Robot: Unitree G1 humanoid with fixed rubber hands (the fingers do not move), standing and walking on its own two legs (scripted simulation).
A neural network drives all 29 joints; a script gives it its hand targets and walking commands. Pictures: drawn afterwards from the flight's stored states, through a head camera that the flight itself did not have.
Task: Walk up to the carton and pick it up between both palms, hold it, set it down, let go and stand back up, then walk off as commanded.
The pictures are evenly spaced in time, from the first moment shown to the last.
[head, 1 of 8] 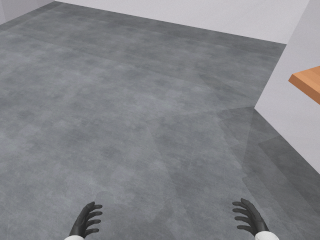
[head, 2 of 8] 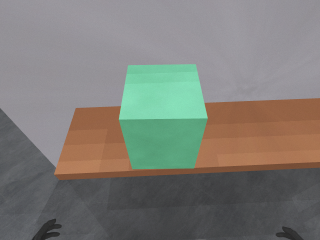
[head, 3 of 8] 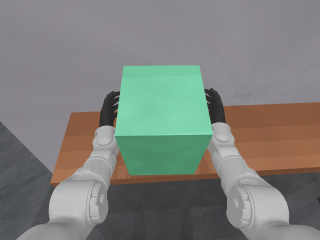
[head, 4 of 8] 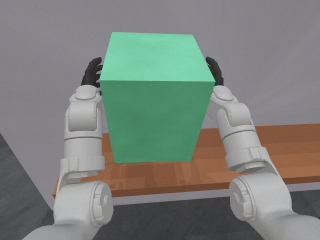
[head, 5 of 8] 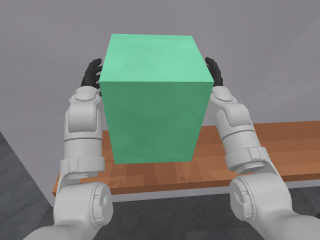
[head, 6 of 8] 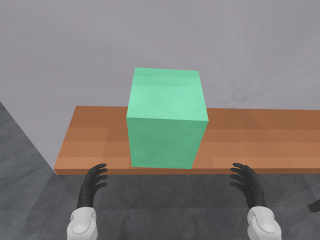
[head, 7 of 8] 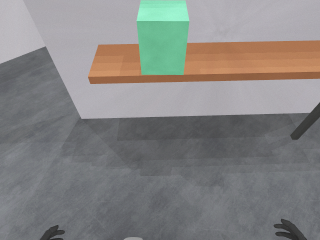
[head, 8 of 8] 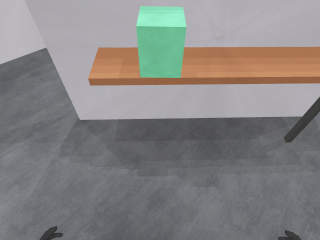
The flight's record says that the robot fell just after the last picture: no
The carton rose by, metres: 0.23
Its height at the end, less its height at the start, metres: +0.00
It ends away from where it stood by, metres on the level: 0.01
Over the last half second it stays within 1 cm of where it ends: yes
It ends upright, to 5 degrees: yes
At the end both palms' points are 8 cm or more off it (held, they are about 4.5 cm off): yes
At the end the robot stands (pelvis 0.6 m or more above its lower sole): yes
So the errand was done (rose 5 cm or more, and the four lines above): yes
